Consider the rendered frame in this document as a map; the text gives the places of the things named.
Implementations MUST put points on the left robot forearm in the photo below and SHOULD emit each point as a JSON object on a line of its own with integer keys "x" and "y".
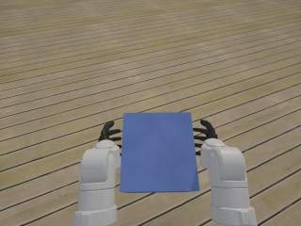
{"x": 97, "y": 181}

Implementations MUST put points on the right robot forearm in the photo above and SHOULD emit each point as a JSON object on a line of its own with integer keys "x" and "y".
{"x": 229, "y": 186}

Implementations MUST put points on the left robot hand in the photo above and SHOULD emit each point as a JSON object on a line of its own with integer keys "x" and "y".
{"x": 105, "y": 133}

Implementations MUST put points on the carton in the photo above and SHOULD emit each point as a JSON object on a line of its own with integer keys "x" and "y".
{"x": 158, "y": 153}

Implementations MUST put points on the right robot hand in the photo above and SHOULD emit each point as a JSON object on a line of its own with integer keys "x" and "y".
{"x": 209, "y": 132}

